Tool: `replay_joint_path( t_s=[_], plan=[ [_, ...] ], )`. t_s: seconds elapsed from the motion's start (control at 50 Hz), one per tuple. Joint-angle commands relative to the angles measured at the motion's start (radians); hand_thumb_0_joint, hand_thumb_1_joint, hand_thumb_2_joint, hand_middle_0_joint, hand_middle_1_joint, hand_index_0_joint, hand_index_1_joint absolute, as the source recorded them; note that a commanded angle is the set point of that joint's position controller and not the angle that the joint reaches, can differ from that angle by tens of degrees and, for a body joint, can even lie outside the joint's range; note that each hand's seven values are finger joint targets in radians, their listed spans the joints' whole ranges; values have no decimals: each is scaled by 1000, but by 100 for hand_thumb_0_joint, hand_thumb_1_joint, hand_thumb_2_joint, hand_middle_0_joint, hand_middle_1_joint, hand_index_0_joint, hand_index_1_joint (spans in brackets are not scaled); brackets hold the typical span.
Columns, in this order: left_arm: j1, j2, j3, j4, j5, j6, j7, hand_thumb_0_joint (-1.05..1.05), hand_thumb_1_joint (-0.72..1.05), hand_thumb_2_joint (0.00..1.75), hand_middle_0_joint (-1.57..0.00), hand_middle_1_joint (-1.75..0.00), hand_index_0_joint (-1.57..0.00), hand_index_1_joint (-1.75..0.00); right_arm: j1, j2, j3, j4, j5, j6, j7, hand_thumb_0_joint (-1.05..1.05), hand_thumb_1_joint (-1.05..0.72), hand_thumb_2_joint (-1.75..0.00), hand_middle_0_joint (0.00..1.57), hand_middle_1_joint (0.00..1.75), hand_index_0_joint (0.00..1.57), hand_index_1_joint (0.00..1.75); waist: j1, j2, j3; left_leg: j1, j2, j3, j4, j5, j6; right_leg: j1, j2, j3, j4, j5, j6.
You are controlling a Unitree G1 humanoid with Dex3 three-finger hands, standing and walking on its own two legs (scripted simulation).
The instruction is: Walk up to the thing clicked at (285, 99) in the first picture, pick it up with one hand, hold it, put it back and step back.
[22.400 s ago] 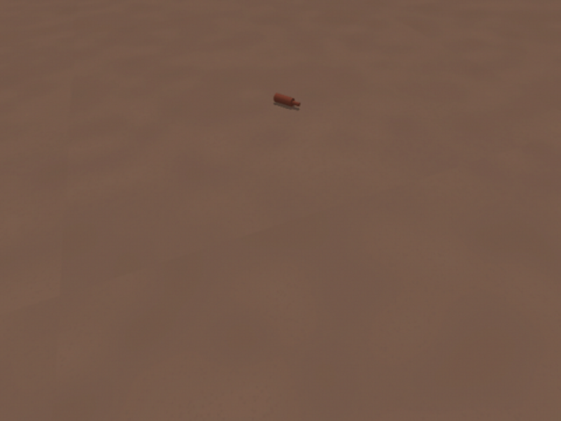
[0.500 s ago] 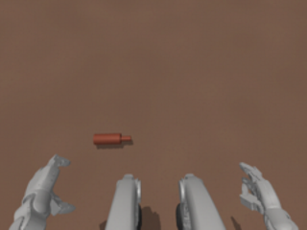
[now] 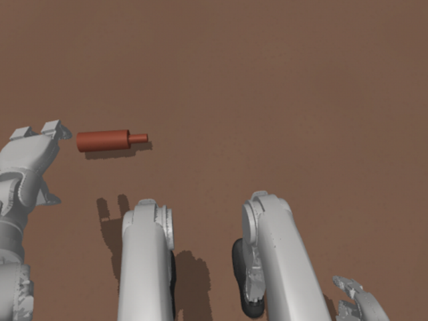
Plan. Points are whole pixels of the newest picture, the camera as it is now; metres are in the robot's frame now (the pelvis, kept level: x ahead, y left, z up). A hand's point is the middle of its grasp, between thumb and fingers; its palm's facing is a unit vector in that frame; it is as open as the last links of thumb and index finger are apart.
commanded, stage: rise first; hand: left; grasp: from above
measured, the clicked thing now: (114, 140) +0.54 +0.27 -0.37
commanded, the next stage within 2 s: none
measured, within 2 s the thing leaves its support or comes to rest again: neither
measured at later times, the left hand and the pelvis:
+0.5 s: hand (66, 156) +0.44 +0.33 -0.20, palm faces -0.47 -0.05 -0.88, open 14.2 cm; pelvis +0.01 +0.01 -0.04, yaw -2 degrees
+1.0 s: hand (74, 148) +0.47 +0.32 -0.23, palm faces -0.47 -0.06 -0.88, open 14.1 cm; pelvis +0.01 +0.01 -0.06, yaw -4 degrees
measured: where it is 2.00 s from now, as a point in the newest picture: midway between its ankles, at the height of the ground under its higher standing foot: (207, 295)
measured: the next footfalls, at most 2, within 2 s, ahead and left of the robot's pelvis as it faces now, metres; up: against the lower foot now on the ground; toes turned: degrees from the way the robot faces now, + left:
none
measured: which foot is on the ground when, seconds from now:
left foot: down 0.00-1.00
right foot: down 0.00-1.00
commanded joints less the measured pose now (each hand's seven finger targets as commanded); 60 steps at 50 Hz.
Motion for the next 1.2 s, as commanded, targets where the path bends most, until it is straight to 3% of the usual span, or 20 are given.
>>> replay_joint_path(
  t_s=[0.0, 0.06, 0.1, 0.14, 0.18, 0.26, 0.32, 0.38, 0.44, 0.52, 0.6, 0.72, 0.74, 0.76, 0.86, 0.88, 0.92, 1.06, 1.1, 1.18],
  plan=[
    [-315, 347, 72, -123, 62, -13, 102, 0, -56, 104, -7, -98, -6, -99, 134, -208, -68, -48, -10, 3, -7, 0, -90, -90, 20, 30, 20, 30, 15, 220, -696, 513, -14, 54, -242, 57, 30, 251, 20, -30, -222, 65, -45],
    [-338, 336, 59, -68, 101, 2, 138, 0, -57, 104, -7, -97, -5, -99, 152, -217, -66, -34, -19, 29, -1, 0, -90, -90, 20, 30, 20, 30, -7, 239, -686, 542, -9, 29, -226, 139, 25, 197, 19, -47, -176, 130, -48],
    [-348, 306, 29, -29, 119, 11, 149, 0, -56, 103, -7, -96, -6, -98, 153, -220, -66, -27, -26, 37, 4, 0, -90, -90, 20, 30, 20, 30, -24, 248, -654, 545, -3, 11, -224, 142, 20, 148, 16, -55, -155, 127, -48],
    [-381, 335, 29, -2, 146, 16, 159, 0, -56, 103, -7, -95, -6, -97, 153, -225, -65, -26, -29, 44, 7, 0, -90, -90, 20, 30, 20, 30, -27, 249, -640, 515, -6, 12, -212, 118, 22, 137, 17, -57, -145, 118, -48],
    [-400, 309, -2, 18, 160, 20, 161, 0, -54, 102, -8, -94, -7, -96, 148, -224, -63, -30, -36, 49, 12, 0, -90, -90, 20, 30, 20, 30, -42, 248, -613, 489, -5, 9, -202, 90, 23, 116, 15, -59, -138, 101, -48],
    [-417, 333, 0, 48, 184, 14, 166, 0, -54, 101, -8, -95, -7, -96, 154, -227, -50, -27, -46, 54, 21, 0, -90, -90, 20, 30, 20, 30, -48, 258, -623, 500, -5, 5, -174, 123, 22, 116, 15, -60, -117, 124, -45],
    [-439, 351, 9, 78, 190, 8, 176, 0, -55, 102, -8, -95, -7, -96, 175, -226, -38, -19, -56, 59, 27, 0, -90, -90, 20, 30, 20, 30, -76, 232, -619, 464, -6, 11, -139, 142, 30, 145, 20, -65, -114, 156, -39],
    [-474, 379, 35, 68, 193, -2, 195, 0, -55, 102, -8, -96, -7, -97, 171, -226, -28, -30, -66, 59, 31, 0, -90, -90, 20, 30, 20, 30, -70, 224, -642, 427, -8, 28, -107, 141, 38, 167, 24, -61, -112, 161, -34],
    [-491, 389, 22, 103, 211, -7, 208, 0, -56, 102, -8, -97, -7, -98, 153, -224, -12, -31, -72, 57, 33, 0, -90, -90, 20, 30, 20, 30, -73, 268, -624, 424, -6, 30, -95, 131, 35, 139, 32, -66, -91, 153, -40],
    [-503, 421, 50, 123, 214, -5, 230, 0, -56, 101, -8, -97, -7, -98, 164, -226, -2, -28, -83, 58, 36, 0, -90, -90, 20, 30, 20, 30, -80, 255, -638, 382, -7, 45, -63, 152, 41, 175, 38, -66, -88, 179, -34],
    [-512, 420, 39, 140, 218, 7, 235, 0, -54, 100, -7, -99, -7, -99, 156, -230, 3, -28, -87, 55, 37, 0, -90, -90, 20, 30, 20, 30, -87, 279, -619, 378, -2, 32, -67, 107, 38, 136, 38, -76, -74, 140, -37],
    [-513, 437, 47, 127, 203, 24, 230, 0, -53, 99, -6, -102, -8, -100, 174, -235, 7, -28, -90, 57, 40, 0, -90, -90, 20, 30, 20, 30, -96, 276, -643, 372, 0, 31, -43, 149, 41, 171, 41, -79, -65, 185, -32],
    [-495, 433, 48, 129, 200, 28, 229, 0, -53, 99, -6, -102, -8, -101, 174, -234, 6, -27, -90, 57, 40, 0, -90, -90, 20, 30, 20, 30, -86, 271, -641, 389, 2, 24, -46, 159, 39, 162, 40, -80, -61, 189, -34],
    [-506, 433, 42, 137, 198, 30, 225, 0, -54, 99, -6, -101, -8, -100, 170, -235, 9, -27, -90, 58, 42, 0, -90, -90, 20, 30, 20, 30, -99, 275, -634, 374, 3, 24, -38, 159, 41, 157, 41, -80, -58, 190, -33],
    [-500, 447, 47, 128, 193, 31, 215, 0, -53, 98, -6, -103, -8, -101, 176, -241, 16, -26, -88, 63, 46, 0, -90, -90, 20, 30, 20, 30, -94, 301, -627, 395, 8, 14, -33, 201, 36, 150, 42, -83, -42, 222, -36],
    [-490, 440, 47, 134, 192, 31, 211, 0, -54, 99, -6, -102, -8, -101, 187, -242, 19, -29, -94, 65, 49, 0, -90, -90, 20, 30, 20, 30, -109, 288, -626, 392, 8, 16, -22, 224, 38, 169, 42, -85, -43, 245, -32],
    [-498, 445, 46, 128, 194, 25, 208, 0, -53, 99, -6, -102, -7, -101, 186, -243, 22, -29, -92, 69, 50, 0, -90, -90, 20, 30, 20, 30, -108, 287, -638, 389, 8, 16, -15, 230, 39, 171, 45, -86, -42, 248, -32],
    [-514, 464, 44, 162, 199, 8, 215, 0, -54, 100, -6, -102, -7, -101, 173, -249, 39, -34, -95, 71, 54, 0, -90, -90, 20, 30, 20, 30, -114, 304, -580, 358, 8, 7, -19, 165, 36, 133, 47, -93, -34, 197, -36],
    [-524, 463, 49, 154, 199, 4, 218, 0, -60, 107, -8, -99, -5, -102, 178, -254, 39, -35, -99, 70, 56, 0, -90, -90, 20, 30, 20, 30, -123, 304, -586, 361, 8, 6, -17, 161, 34, 137, 45, -96, -31, 195, -34],
    [-562, 476, 48, 151, 203, 1, 230, 0, -54, 100, -7, -101, -7, -101, 176, -258, 46, -32, -103, 68, 56, 0, -90, -90, 20, 30, 20, 30, -136, 321, -603, 371, 10, 2, -4, 168, 33, 128, 47, -100, -21, 202, -33]
  ],
)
